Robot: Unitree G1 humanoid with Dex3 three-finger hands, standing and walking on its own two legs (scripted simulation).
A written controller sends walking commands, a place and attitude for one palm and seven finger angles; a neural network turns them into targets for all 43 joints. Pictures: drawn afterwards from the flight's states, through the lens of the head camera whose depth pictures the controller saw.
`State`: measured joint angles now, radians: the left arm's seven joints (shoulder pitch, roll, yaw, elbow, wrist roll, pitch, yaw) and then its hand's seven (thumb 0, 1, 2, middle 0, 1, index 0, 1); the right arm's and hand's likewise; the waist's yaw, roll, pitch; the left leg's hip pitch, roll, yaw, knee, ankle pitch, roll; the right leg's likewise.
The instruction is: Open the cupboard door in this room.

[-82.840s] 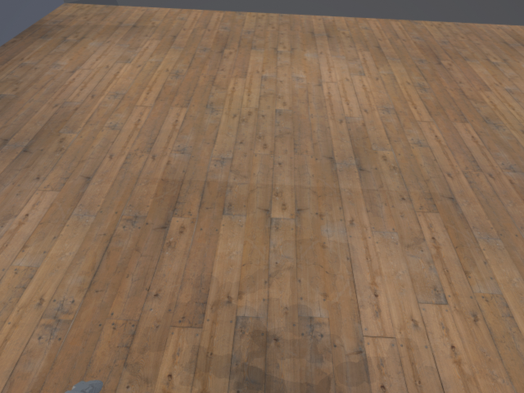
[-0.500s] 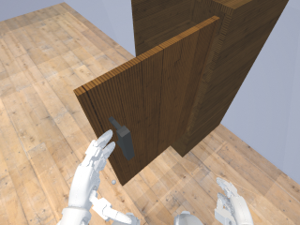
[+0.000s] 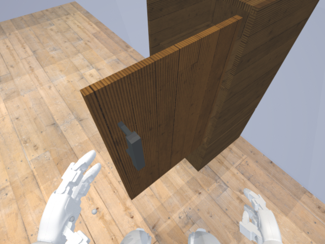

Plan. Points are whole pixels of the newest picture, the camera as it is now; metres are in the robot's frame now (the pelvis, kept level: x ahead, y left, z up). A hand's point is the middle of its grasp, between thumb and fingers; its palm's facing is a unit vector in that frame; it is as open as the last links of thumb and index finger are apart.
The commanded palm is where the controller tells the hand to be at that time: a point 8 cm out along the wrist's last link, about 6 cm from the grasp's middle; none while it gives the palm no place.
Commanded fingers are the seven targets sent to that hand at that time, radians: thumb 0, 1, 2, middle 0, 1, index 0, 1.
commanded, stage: draw the hand back to the body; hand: left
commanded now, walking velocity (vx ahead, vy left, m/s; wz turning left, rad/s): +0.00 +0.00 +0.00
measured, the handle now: (131, 146) +0.32 +0.10 +0.08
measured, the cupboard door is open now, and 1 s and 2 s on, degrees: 91 91 91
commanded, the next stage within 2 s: step back with the hand held close in 1.56 s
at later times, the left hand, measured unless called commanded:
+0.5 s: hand (56, 198) +0.18 +0.19 +0.14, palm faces +0.00 -1.00 -0.09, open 16.2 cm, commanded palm +0.15 +0.26 +0.16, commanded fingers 0.00 -0.25 0.41 -0.16 -0.30 -0.16 -0.30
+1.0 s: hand out of the picture +0.22 +0.27 +0.21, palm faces +0.36 -0.84 -0.40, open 11.3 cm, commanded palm +0.17 +0.31 +0.23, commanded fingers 0.00 0.62 0.78 -0.19 -0.30 -0.19 -0.30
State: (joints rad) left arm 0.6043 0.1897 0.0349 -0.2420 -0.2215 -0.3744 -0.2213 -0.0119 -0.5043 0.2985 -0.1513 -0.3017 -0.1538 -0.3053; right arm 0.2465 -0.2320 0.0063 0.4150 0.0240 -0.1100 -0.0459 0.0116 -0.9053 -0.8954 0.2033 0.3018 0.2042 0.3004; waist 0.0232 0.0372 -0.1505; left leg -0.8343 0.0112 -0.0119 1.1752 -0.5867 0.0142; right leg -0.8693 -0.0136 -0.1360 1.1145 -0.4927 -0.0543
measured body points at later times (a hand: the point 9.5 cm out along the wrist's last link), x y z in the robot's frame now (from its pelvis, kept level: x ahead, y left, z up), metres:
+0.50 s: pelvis +0.01 +0.01 +0.04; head +0.02 +0.01 +0.49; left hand +0.18 +0.25 +0.15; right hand +0.19 -0.21 -0.02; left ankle -0.01 +0.11 -0.65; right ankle +0.03 -0.09 -0.65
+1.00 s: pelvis +0.03 +0.03 +0.09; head +0.02 +0.01 +0.54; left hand +0.19 +0.31 +0.23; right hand +0.22 -0.18 +0.01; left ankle -0.01 +0.11 -0.65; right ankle +0.03 -0.09 -0.65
